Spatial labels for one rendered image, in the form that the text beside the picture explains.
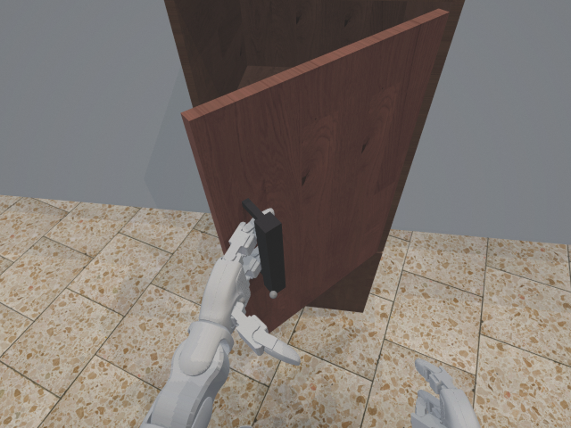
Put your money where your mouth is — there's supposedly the robot left forearm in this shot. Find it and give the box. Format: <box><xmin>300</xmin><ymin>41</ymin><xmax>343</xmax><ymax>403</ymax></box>
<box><xmin>139</xmin><ymin>320</ymin><xmax>234</xmax><ymax>428</ymax></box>

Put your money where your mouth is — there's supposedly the robot right hand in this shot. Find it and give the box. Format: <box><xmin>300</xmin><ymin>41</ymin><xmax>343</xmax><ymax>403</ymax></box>
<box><xmin>410</xmin><ymin>358</ymin><xmax>481</xmax><ymax>428</ymax></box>

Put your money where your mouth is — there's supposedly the robot left hand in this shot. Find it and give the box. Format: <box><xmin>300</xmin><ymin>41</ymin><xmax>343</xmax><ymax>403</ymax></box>
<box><xmin>199</xmin><ymin>208</ymin><xmax>301</xmax><ymax>366</ymax></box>

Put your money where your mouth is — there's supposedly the handle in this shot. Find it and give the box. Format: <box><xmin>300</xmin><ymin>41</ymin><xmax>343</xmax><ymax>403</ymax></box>
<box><xmin>242</xmin><ymin>198</ymin><xmax>286</xmax><ymax>293</ymax></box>

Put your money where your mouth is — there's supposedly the cupboard door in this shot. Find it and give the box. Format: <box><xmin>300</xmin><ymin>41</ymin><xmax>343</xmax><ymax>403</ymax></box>
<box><xmin>181</xmin><ymin>9</ymin><xmax>450</xmax><ymax>333</ymax></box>

